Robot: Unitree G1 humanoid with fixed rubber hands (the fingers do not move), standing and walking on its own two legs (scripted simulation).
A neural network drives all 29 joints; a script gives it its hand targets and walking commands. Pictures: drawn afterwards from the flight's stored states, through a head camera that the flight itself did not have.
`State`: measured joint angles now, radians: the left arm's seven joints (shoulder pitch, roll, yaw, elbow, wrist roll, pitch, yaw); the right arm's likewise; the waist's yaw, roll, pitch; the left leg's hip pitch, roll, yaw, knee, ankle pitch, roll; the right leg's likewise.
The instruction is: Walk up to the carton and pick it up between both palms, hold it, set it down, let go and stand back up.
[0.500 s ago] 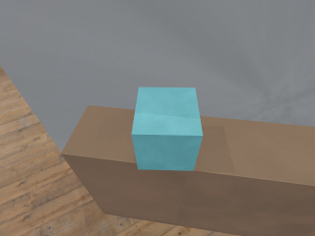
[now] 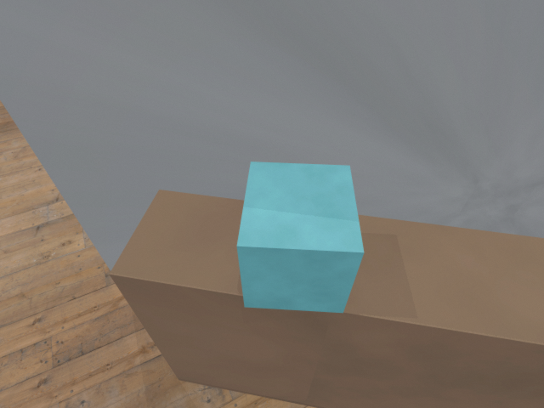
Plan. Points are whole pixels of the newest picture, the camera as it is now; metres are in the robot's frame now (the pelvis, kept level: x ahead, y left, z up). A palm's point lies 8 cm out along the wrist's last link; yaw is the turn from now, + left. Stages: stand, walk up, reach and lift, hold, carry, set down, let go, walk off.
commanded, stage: walk up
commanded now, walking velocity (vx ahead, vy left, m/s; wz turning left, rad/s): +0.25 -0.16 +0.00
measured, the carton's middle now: (296, 236) +0.41 -0.01 +0.00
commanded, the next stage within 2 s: none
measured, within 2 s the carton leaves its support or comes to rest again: neither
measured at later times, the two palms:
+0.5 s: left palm (177, 373) +0.22 +0.19 -0.14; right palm out of the picture +0.03 -0.21 -0.17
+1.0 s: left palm out of the picture +0.13 +0.20 -0.14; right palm out of the picture +0.14 -0.22 -0.14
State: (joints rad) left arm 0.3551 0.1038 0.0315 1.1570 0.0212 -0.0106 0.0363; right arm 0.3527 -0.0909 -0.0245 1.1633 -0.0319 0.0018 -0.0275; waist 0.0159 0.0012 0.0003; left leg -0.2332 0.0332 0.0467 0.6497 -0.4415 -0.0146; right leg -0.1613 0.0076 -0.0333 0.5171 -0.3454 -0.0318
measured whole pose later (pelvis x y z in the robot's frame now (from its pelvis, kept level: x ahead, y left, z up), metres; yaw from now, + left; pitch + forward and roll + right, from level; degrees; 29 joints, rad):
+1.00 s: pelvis +0.14 -0.01 +0.01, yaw -2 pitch -3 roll +0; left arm 0.27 0.12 0.03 1.17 0.01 0.01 0.03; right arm 0.25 -0.12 -0.01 1.14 -0.02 -0.01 -0.05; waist 0.01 -0.01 0.05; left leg -0.08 -0.01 0.08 0.42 -0.29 0.03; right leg -0.18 -0.04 -0.14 0.44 -0.21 -0.01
